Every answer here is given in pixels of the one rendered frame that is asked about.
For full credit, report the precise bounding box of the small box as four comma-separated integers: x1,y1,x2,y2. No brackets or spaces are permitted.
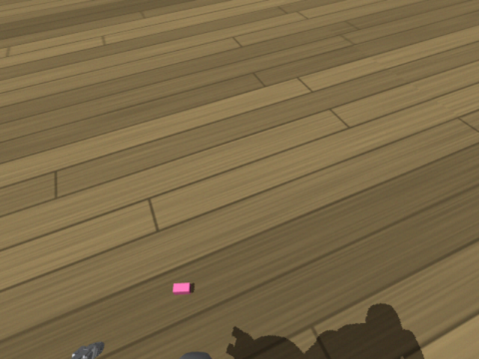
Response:
173,283,191,295

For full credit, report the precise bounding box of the left robot hand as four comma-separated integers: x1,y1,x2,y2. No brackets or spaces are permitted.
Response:
71,342,104,359

